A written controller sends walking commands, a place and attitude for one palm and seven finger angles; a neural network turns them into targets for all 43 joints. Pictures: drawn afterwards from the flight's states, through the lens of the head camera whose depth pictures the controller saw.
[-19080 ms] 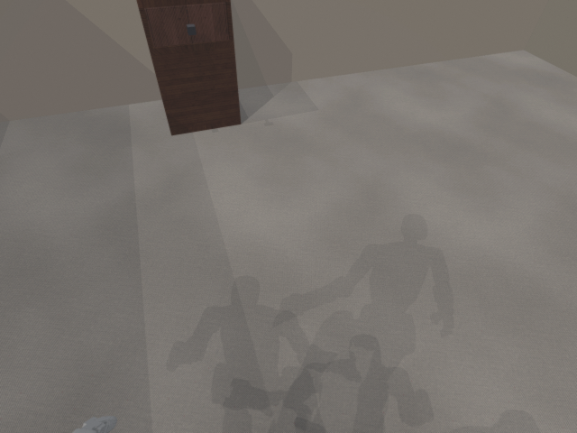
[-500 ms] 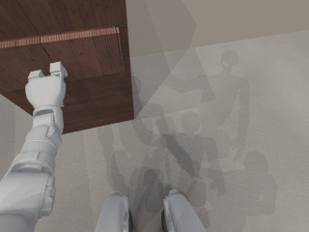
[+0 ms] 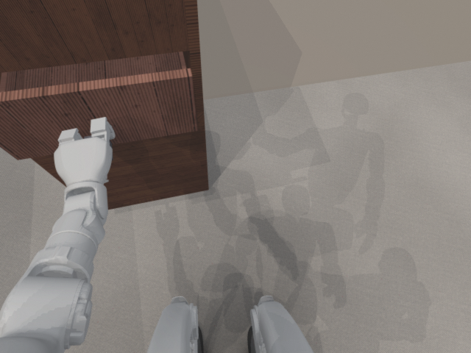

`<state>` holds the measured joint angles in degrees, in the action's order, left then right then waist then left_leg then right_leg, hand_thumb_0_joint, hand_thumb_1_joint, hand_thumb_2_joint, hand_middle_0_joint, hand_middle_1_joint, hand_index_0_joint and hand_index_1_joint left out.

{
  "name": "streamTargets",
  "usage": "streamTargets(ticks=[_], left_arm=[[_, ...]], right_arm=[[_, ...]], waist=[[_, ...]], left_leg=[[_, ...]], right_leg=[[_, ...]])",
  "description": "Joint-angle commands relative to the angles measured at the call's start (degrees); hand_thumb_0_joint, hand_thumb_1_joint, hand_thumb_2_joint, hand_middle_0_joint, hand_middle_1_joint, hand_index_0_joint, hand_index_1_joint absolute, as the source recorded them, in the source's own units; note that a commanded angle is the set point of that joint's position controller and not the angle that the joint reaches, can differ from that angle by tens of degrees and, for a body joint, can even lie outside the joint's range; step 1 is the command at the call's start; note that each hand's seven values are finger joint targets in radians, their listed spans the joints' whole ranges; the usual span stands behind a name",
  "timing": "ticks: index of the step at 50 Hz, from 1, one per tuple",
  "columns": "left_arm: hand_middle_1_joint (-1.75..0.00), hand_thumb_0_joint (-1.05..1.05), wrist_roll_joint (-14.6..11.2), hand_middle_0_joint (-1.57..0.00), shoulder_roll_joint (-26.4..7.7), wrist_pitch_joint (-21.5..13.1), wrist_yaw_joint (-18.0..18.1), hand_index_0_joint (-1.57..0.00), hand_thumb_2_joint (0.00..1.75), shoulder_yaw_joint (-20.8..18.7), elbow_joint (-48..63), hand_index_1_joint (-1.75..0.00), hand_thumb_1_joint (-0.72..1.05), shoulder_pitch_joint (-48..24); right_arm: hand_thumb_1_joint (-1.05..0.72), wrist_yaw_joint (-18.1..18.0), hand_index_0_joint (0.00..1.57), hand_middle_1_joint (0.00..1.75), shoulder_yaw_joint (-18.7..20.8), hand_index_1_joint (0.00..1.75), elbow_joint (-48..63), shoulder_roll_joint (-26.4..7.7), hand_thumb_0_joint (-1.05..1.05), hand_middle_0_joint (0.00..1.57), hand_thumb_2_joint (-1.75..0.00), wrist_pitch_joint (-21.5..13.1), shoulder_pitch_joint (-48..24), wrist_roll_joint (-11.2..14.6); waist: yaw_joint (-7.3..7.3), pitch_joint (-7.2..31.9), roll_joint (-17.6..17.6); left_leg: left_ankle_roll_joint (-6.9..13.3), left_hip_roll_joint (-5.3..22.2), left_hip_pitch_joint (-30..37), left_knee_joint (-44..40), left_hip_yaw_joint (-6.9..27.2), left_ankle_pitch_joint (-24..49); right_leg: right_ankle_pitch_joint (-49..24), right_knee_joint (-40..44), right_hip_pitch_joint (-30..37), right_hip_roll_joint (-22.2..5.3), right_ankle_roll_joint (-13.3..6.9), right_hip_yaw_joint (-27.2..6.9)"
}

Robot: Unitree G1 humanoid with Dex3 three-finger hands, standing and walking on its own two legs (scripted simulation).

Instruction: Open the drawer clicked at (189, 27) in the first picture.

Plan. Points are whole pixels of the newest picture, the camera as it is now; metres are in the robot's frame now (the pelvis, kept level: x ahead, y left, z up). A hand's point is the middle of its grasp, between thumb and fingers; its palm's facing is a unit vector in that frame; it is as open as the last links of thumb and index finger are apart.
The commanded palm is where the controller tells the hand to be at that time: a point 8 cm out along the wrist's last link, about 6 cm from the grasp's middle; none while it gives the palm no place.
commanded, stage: pull the drawer open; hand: left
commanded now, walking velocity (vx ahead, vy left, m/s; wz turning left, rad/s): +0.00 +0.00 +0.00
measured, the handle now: (98, 139) +0.51 +0.24 -0.04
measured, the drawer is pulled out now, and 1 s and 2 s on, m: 0.06 0.11 0.15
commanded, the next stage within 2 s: none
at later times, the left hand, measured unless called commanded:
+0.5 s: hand (99, 186) +0.42 +0.23 -0.06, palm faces -0.03 -0.05 -1.00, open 7.6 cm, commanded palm +0.38 +0.23 -0.01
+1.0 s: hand (99, 198) +0.39 +0.23 -0.06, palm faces -0.02 -0.05 -1.00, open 7.6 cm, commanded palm +0.36 +0.22 -0.01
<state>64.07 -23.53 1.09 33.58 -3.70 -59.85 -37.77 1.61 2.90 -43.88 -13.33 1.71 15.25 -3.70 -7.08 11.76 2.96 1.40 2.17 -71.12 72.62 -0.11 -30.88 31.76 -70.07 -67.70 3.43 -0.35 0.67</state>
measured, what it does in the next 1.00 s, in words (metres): stands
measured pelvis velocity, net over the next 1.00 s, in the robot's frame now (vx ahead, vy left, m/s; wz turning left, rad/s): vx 0.00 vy -0.01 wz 0.01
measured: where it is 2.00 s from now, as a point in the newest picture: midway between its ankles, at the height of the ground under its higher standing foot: outside the picture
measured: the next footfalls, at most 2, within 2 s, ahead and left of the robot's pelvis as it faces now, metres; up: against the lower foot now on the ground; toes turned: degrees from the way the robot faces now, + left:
none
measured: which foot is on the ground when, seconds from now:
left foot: down 0.00-1.00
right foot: down 0.00-1.00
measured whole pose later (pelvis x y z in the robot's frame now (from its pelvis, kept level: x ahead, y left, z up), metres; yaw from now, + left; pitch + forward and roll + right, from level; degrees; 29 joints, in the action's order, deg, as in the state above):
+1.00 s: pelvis +0.00 -0.01 +0.01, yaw +1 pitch +27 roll -2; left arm 64.2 -18.4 2.5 36.3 -0.9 -51.7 -25.8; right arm 1.0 3.6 -43.3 -12.3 2.1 12.1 -3.4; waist -4.5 12.6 2.4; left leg 0.9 1.8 -66.2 69.9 -0.4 -30.4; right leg 31.8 -68.3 -63.3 3.1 -0.9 0.4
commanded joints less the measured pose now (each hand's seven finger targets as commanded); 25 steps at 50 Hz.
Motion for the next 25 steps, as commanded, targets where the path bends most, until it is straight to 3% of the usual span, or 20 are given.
streamTargets(ticks=[1, 4, 6, 10, 12, 14, 17, 25], left_arm=[[-1.35, 0.00, 1.0, -0.40, -13.0, 0.6, 3.2, -0.40, 0.90, -1.7, 8.8, -1.35, 0.90, -12.9], [-1.35, 0.00, 1.2, -0.40, -11.2, 0.5, 3.6, -0.40, 0.90, -0.3, 9.2, -1.35, 0.90, -13.9], [-1.35, 0.00, 0.7, -0.40, -13.5, 0.6, 3.5, -0.40, 0.90, -2.4, 9.0, -1.35, 0.90, -12.1], [-1.35, 0.00, 0.7, -0.40, -10.7, 0.5, 3.7, -0.40, 0.90, -0.6, 10.3, -1.35, 0.90, -10.4], [-1.35, 0.00, 0.7, -0.40, -11.2, 0.3, 3.8, -0.40, 0.90, -1.3, 10.5, -1.35, 0.90, -8.7], [-1.35, 0.00, 0.6, -0.40, -9.8, 0.2, 4.0, -0.40, 0.90, -0.1, 11.4, -1.35, 0.90, -9.7], [-1.35, 0.00, 0.9, -0.40, -11.2, 0.0, 4.3, -0.40, 0.90, -1.2, 10.7, -1.35, 0.90, -9.3], [-1.35, 0.00, 0.9, -0.40, -9.9, 0.0, 4.9, -0.40, 0.90, -1.1, 12.1, -1.35, 0.90, -4.7]], right_arm=[[-0.90, -0.6, 0.20, 0.30, 3.2, 0.30, 2.4, -9.9, 0.00, 0.20, -0.90, -1.1, 7.7, 0.0], [-0.90, -0.5, 0.20, 0.30, 3.3, 0.30, 2.4, -9.6, 0.00, 0.20, -0.90, -1.4, 7.4, 0.1], [-0.90, -0.6, 0.20, 0.30, 3.2, 0.30, 2.3, -9.9, 0.00, 0.20, -0.90, -1.4, 7.3, 0.1], [-0.90, -0.6, 0.20, 0.30, 3.4, 0.30, 2.7, -9.3, 0.00, 0.20, -0.90, -1.5, 6.9, 0.2], [-0.90, -0.6, 0.20, 0.30, 3.3, 0.30, 2.9, -9.2, 0.00, 0.20, -0.90, -1.4, 6.5, 0.3], [-0.90, -0.8, 0.20, 0.30, 3.4, 0.30, 2.9, -9.0, 0.00, 0.20, -0.90, -1.5, 6.3, 0.3], [-0.90, -0.9, 0.20, 0.30, 3.3, 0.30, 2.7, -9.2, 0.00, 0.20, -0.90, -1.6, 5.9, 0.3], [-0.90, -1.0, 0.20, 0.30, 3.4, 0.30, 3.2, -8.6, 0.00, 0.20, -0.90, -1.5, 4.8, 0.3]], waist=[[2.34, 29.0, 4.9], [1.86, 28.4, 4.7], [2.84, 29.3, 4.3], [2.93, 29.1, 4.6], [3.47, 28.9, 4.0], [2.62, 28.6, 2.8], [2.89, 27.4, 2.5], [4.01, 27.7, 2.3]], left_leg=[[-0.1, -1.2, 26.3, -6.8, 1.7, 27.8], [0.0, -1.1, 26.4, -7.1, 1.7, 26.1], [0.0, -1.3, 26.4, -7.1, 1.6, 26.5], [0.0, -1.4, 26.9, -7.3, 1.2, 27.3], [0.0, -1.4, 27.0, -7.6, 1.2, 27.6], [0.2, -1.5, 26.1, -7.5, 1.0, 26.4], [0.3, -1.6, 25.3, -7.7, 1.1, 24.9], [0.2, -2.0, 25.2, -7.7, 0.4, 25.9]], right_leg=[[-25.4, 7.0, 11.8, 0.3, -1.6, 1.6], [-23.5, 7.5, 10.6, 0.4, -1.5, 1.8], [-24.4, 7.3, 12.3, 0.3, -1.6, 1.6], [-25.4, 7.7, 12.8, 0.4, -1.6, 1.5], [-25.6, 7.7, 13.2, 0.3, -1.6, 1.5], [-25.5, 8.2, 13.5, 0.3, -1.4, 1.3], [-24.4, 8.2, 13.3, 0.2, -1.4, 1.1], [-26.6, 8.3, 15.5, 0.1, -1.6, 0.7]])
